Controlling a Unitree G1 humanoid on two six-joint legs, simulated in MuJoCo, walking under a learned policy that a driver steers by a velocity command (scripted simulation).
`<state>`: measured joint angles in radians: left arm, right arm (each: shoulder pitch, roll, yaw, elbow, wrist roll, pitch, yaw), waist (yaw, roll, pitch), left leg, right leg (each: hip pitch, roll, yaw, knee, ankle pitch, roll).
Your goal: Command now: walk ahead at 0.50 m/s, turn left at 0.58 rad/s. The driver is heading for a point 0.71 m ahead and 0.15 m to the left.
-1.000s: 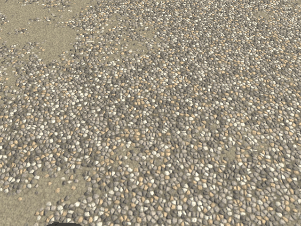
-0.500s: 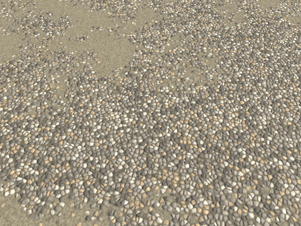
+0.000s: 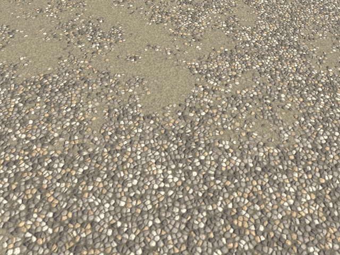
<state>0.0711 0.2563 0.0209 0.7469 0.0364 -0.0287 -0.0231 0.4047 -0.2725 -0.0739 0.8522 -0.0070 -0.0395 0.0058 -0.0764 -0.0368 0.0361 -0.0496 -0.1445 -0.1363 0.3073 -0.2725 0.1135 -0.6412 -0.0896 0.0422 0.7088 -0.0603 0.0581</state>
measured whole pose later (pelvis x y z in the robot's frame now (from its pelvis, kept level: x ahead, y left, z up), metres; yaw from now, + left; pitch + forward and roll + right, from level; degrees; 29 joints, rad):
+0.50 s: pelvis +0.26 -0.02 +0.00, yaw +18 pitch +1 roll -1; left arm 0.40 0.25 0.05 0.86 0.02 -0.08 0.00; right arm 0.10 -0.28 -0.05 0.70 -0.04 0.01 0.08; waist 0.06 0.05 0.04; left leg -0.66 0.06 0.01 0.83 -0.08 0.04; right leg 0.00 0.00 -0.21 0.25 -0.27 -0.01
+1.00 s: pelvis +0.49 +0.13 +0.00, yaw +32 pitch +1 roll +1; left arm 0.15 0.27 0.04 0.74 0.04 -0.01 -0.03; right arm 0.39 -0.26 -0.05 0.83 0.00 -0.05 0.01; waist -0.04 -0.05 0.04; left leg -0.02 -0.15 -0.06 0.24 -0.22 0.13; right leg -0.67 -0.12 -0.01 0.81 -0.07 0.03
